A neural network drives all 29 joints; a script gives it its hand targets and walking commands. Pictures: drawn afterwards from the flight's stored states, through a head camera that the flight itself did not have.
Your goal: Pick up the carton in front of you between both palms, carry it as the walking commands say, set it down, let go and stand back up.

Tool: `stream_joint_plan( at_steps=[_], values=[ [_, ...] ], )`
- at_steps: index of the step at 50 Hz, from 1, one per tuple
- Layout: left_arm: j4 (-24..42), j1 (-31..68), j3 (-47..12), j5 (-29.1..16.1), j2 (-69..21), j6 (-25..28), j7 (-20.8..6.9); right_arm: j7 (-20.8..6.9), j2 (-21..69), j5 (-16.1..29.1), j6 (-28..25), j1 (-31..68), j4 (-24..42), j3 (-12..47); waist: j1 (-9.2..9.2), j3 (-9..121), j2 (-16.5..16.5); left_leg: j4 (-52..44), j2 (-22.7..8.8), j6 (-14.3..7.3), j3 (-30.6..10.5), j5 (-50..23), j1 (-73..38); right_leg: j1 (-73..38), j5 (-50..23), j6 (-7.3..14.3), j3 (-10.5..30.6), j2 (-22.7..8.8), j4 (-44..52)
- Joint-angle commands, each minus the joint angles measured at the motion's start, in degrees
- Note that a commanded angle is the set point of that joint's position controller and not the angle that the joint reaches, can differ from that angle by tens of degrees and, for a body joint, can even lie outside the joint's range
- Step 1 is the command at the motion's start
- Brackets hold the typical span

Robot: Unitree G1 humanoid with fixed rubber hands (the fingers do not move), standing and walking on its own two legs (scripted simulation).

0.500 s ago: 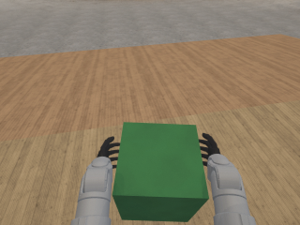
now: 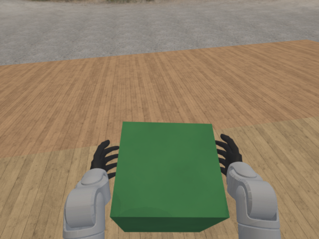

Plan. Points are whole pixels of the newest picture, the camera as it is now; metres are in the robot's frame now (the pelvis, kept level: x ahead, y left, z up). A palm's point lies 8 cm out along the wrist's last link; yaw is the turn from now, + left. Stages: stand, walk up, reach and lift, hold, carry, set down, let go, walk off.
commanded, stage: carry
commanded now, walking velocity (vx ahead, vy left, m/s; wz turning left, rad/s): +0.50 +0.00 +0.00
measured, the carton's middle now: (164, 182) +0.28 +0.01 +0.03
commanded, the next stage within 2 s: none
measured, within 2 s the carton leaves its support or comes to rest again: neither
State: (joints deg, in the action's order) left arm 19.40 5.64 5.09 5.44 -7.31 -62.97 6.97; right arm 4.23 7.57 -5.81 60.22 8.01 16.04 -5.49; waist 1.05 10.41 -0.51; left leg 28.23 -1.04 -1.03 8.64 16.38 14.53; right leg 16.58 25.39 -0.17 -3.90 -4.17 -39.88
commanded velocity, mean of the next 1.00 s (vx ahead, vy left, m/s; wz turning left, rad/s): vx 0.50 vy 0.00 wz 0.00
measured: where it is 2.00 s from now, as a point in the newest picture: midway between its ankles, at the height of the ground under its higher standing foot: (179, 160)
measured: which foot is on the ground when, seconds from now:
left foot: down 0.00-0.22, up 0.24-0.72, down 0.74-1.00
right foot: up 0.00-0.16, down 0.18-0.78, up 0.80-1.00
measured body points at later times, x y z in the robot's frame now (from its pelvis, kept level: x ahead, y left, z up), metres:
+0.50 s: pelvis +0.26 -0.06 +0.02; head +0.24 -0.10 +0.47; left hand +0.48 +0.11 +0.12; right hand +0.52 -0.20 +0.10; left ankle +0.33 +0.12 -0.65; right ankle +0.17 -0.08 -0.73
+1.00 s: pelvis +0.59 -0.05 +0.01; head +0.60 -0.05 +0.47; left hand +0.84 +0.09 +0.08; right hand +0.83 -0.21 +0.08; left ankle +0.57 +0.02 -0.73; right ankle +0.63 -0.20 -0.68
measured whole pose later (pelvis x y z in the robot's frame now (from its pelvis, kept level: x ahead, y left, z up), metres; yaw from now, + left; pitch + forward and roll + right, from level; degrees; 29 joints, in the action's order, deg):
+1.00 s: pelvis +0.59 -0.05 +0.01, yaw -3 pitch +3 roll +0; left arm 30.2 -5.3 2.3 4.2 -7.8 -65.9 6.6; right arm 6.5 7.6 -2.9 65.4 -2.8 28.0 -1.2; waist -1.7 3.7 1.1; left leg 18.3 -1.7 -3.3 15.1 12.2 9.7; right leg 30.8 12.8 1.3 -6.1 -7.3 -47.4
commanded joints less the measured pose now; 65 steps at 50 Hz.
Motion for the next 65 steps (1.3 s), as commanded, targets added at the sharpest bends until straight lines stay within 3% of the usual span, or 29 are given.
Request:
stream_joint_plan(
  at_steps=[1, 5, 6, 7, 8, 9, 12, 17, 19, 21, 23, 27, 30, 33, 34, 35, 36, 37, 40, 41, 45, 48, 55, 57, 58, 59, 61, 62, 65],
  values=[
    [8.2, 19.5, -36.4, -18.5, -45.4, -4.5, -5.0, -1.9, 44.7, 16.5, 7.2, 14.7, 13.5, 34.8, -2.89, 2.9, 7.1, -14.1, -17.0, -7.0, -20.4, -18.7, -25.1, 28.6, 1.4, 0.9, -3.3, 1.1, -4.0],
    [14.4, 17.1, -34.7, -17.5, -45.0, -3.8, -3.3, -1.4, 45.4, 19.4, 8.0, 15.7, 19.2, 38.4, -2.25, 6.5, 5.8, -6.1, -12.1, -3.0, -4.5, -19.0, -14.2, 3.5, -14.2, 0.4, -11.5, 5.3, 17.5],
    [14.1, 15.2, -34.1, -18.1, -44.0, -4.0, -2.8, -1.1, 44.2, 20.3, 7.8, 13.9, 19.6, 39.7, -1.69, 11.6, 0.7, 1.8, -9.8, -1.6, -1.6, -20.6, -6.4, -12.4, -17.9, 0.9, -9.8, 4.6, 20.6],
    [14.3, 13.9, -31.9, -16.4, -45.3, -3.4, -2.2, -1.2, 43.2, 21.3, 7.9, 18.5, 24.3, 41.0, 0.34, 12.9, -4.6, 11.8, -6.9, 1.3, 3.2, -12.2, 4.7, -22.3, -13.3, 3.6, -0.2, -2.8, 19.7],
    [13.3, 12.9, -31.6, -15.2, -41.2, -3.7, -1.6, -0.9, 41.8, 21.6, 8.4, 18.7, 21.9, 39.5, 0.21, 11.1, -17.2, 25.0, -0.6, 3.3, 4.0, 5.5, 21.2, -30.4, -10.9, 10.1, 23.0, -17.1, 25.3],
    [16.8, 15.1, -31.7, -17.2, -42.3, -3.3, -1.3, -1.0, 41.8, 23.0, 8.1, 20.3, 24.7, 40.3, 0.34, 11.3, -14.5, 33.2, -2.8, 1.5, -2.9, 16.5, 27.0, -30.2, -7.6, 13.9, 29.0, -21.5, 28.1],
    [16.4, 15.7, -33.1, -16.2, -41.4, -4.1, -1.2, -1.5, 40.2, 22.1, 8.8, 13.9, 18.4, 39.4, -0.17, 6.1, -1.5, 38.4, -5.7, 0.0, -6.6, 7.5, 29.1, -22.9, -10.1, 10.9, 22.1, -18.5, 30.0],
    [21.1, 21.3, -39.7, -21.3, -43.7, -3.8, -3.9, -1.2, 43.6, 16.1, 7.4, 6.0, 11.7, 34.2, 0.42, 6.6, 2.2, 26.2, -6.5, 1.1, -4.2, -3.9, 28.7, -22.9, -18.8, 9.0, 14.2, -15.8, 33.3],
    [20.4, 18.5, -40.7, -21.6, -41.8, -3.9, -5.9, -0.8, 45.1, 14.0, 6.8, 5.0, 11.4, 35.6, -0.39, 4.4, -3.2, 23.9, -5.1, 0.9, -1.5, -7.5, 31.5, -27.9, -32.0, 6.3, 7.8, -13.5, 32.4],
    [19.6, 20.0, -41.7, -23.8, -41.8, -4.0, -6.9, -0.3, 43.3, 12.2, 6.5, 6.4, 13.4, 34.5, 0.11, 0.2, -0.7, 23.3, -4.0, 1.6, 0.5, -10.3, 34.9, -28.5, -44.0, 3.8, 6.0, -12.7, 32.2],
    [18.0, 16.0, -37.9, -22.8, -39.8, -4.5, -7.0, 0.2, 44.2, 13.6, 6.9, 5.9, 14.3, 37.7, -0.32, 0.8, -9.8, 21.0, -2.8, 0.9, 2.7, -11.8, 31.4, -28.6, -50.6, 1.8, -1.9, -7.8, 29.4],
    [12.2, 12.3, -33.6, -19.8, -37.9, -4.9, -7.1, 0.5, 41.8, 14.5, 7.9, 12.6, 17.7, 39.9, 0.25, -5.9, -15.1, 15.3, -0.8, -0.2, 7.9, -16.3, 28.6, -23.2, -63.4, -2.9, -7.2, -4.6, 29.3],
    [11.6, 10.0, -32.4, -17.5, -36.3, -5.1, -6.0, 0.0, 42.7, 16.5, 8.8, 11.3, 18.5, 41.1, -0.40, -5.1, -15.1, 3.0, 2.5, -1.2, 10.1, -20.7, 15.0, -22.6, -69.6, 3.2, -8.9, -5.5, 27.9],
    [14.7, 12.4, -32.8, -16.9, -36.0, -4.3, -4.9, -0.7, 40.9, 17.5, 8.9, 11.7, 17.1, 39.8, -1.39, 1.1, -13.4, 1.8, 6.5, -1.9, 13.9, -14.6, -1.5, -21.7, -81.7, 2.4, -9.2, -7.4, 9.7],
    [15.1, 12.4, -32.4, -17.0, -37.1, -4.0, -5.2, -1.1, 42.8, 18.8, 8.2, 14.2, 21.5, 41.5, -2.75, 3.8, -12.2, -2.4, 6.4, -2.6, 13.2, -12.9, -11.4, -14.8, -76.1, 1.8, -10.5, -5.8, -0.2],
    [17.8, 14.6, -35.0, -16.6, -37.6, -3.8, -5.2, -1.5, 43.5, 19.0, 8.1, 12.4, 19.2, 41.6, -4.92, 8.3, -6.1, -4.1, -2.3, -6.1, 1.3, -7.3, -25.7, -2.6, -54.5, 1.7, -8.2, -2.3, -15.2],
    [19.3, 14.6, -36.9, -18.2, -39.5, -3.9, -5.5, -1.7, 42.5, 18.3, 7.7, 9.9, 17.8, 39.2, -4.42, 12.7, 12.1, -5.9, -19.5, -14.5, -25.1, -16.1, -33.7, 13.0, -16.1, 0.8, -6.7, 4.9, -34.4],
    [20.4, 15.7, -36.7, -18.6, -39.8, -3.3, -5.9, -2.1, 45.9, 19.8, 7.0, 10.6, 19.7, 41.5, -3.25, 15.6, 14.2, -11.8, -23.6, -20.7, -34.8, -23.1, -34.6, 20.9, 0.2, 0.2, 2.1, 5.8, -49.4],
    [12.6, 10.1, -35.9, -15.5, -43.3, -2.6, -6.5, -3.6, 47.4, 19.3, 6.0, 9.9, 16.1, 41.0, -2.08, 6.1, -0.2, -14.6, -19.5, -10.0, -17.5, -19.4, -16.1, 17.6, -8.1, 3.4, 5.5, -4.9, -35.4],
    [14.3, 11.4, -37.6, -15.6, -45.1, -1.8, -6.3, -4.2, 48.8, 20.1, 5.5, 10.5, 16.3, 41.4, -1.68, 5.0, 3.0, -16.4, -16.8, -7.7, -15.9, -14.8, -13.7, 13.9, -9.5, 3.0, 4.6, -4.5, -27.4],
    [14.6, 9.8, -39.3, -14.3, -46.9, -1.5, -6.2, -5.1, 47.5, 19.3, 4.9, 9.7, 18.3, 41.9, -1.34, 1.7, 9.5, -22.0, -15.1, -7.0, -3.7, -1.9, -4.1, 9.6, -13.1, 1.5, -3.7, -2.4, -9.5],
    [17.8, 11.3, -40.4, -16.8, -46.2, -1.2, -6.0, -4.6, 45.1, 18.5, 4.9, 8.5, 19.2, 40.5, -2.03, -1.0, 9.5, -19.2, -12.2, -5.7, 1.9, -10.6, -7.0, 11.3, -21.3, -0.1, -6.9, -1.4, 2.9],
    [24.5, 15.5, -41.2, -20.4, -39.8, -3.0, -5.1, -2.5, 40.2, 17.8, 6.3, 9.1, 23.9, 38.8, -1.45, 1.8, 7.6, -6.6, -11.2, -4.1, 3.7, -15.6, -7.0, -2.5, -16.2, 0.8, -13.3, 1.1, 11.4],
    [19.3, 11.0, -36.9, -19.0, -36.5, -4.4, -4.2, -1.7, 35.7, 17.3, 8.2, 8.1, 22.9, 38.3, 1.05, 8.3, -3.0, 16.2, -6.6, -0.7, 5.2, -13.6, 3.5, -20.8, -7.7, 4.8, -1.0, -5.9, 17.0],
    [17.7, 10.4, -35.9, -17.0, -33.4, -5.0, -3.7, -1.4, 35.0, 16.5, 9.3, 5.5, 19.3, 37.4, 0.43, 11.1, -14.5, 33.6, -2.1, 1.2, 5.0, 0.8, 17.2, -28.1, -8.7, 11.5, 21.9, -18.8, 23.4],
    [18.4, 11.5, -35.4, -18.0, -33.9, -5.4, -3.3, -1.3, 33.2, 17.4, 9.3, 7.3, 23.0, 37.7, 0.81, 10.0, -16.1, 40.9, -0.4, 0.7, -0.6, 13.7, 23.5, -28.7, -19.6, 15.6, 29.0, -23.7, 27.4],
    [16.9, 11.8, -36.4, -17.2, -38.7, -5.5, -3.6, -1.6, 36.8, 18.3, 9.7, 9.3, 20.5, 38.1, 0.44, 8.9, -8.3, 43.1, -3.7, 0.0, -5.0, 12.5, 28.2, -29.1, -49.6, 14.1, 18.8, -21.0, 22.7],
    [16.9, 12.6, -37.0, -17.8, -41.0, -5.3, -4.0, -1.8, 38.5, 17.6, 8.9, 9.6, 21.3, 38.7, 0.21, 9.6, -1.7, 37.2, -6.6, -0.6, -6.1, 10.3, 22.2, -24.7, -52.4, 10.5, 10.3, -18.8, 21.2],
    [17.9, 18.7, -39.6, -19.0, -45.1, -3.6, -5.2, -2.5, 42.8, 18.4, 6.7, 14.3, 19.3, 38.8, 0.20, 6.9, -5.1, 19.2, -3.6, 0.3, -3.2, 7.2, 15.7, -19.4, -50.0, 4.9, -2.2, -12.0, 19.4]
  ],
)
